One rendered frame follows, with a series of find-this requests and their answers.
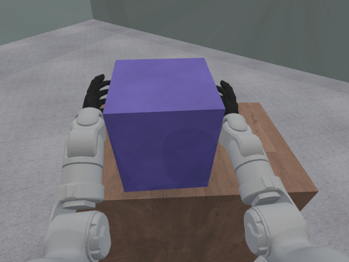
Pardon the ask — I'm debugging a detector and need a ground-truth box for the robot left upper arm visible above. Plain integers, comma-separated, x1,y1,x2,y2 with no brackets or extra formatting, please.
27,210,111,262

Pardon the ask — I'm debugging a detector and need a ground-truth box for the left robot forearm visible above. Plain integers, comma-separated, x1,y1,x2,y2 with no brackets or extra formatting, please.
44,108,106,256

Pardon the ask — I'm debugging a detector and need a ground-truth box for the left robot hand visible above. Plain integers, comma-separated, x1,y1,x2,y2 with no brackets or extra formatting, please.
83,74,111,113

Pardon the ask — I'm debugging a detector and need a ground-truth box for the carton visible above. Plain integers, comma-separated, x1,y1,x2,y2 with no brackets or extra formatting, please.
103,58,226,192

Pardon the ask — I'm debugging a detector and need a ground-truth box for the robot right upper arm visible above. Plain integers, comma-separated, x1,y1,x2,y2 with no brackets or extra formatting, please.
244,202,349,262

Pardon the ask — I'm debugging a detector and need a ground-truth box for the right robot hand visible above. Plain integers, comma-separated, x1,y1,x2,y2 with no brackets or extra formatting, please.
216,80,239,116

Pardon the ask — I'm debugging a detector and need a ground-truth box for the right robot forearm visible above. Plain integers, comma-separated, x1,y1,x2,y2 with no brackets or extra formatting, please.
219,113,310,241

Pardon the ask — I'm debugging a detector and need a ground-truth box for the pedestal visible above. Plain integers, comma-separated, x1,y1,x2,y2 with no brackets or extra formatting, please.
76,103,318,262

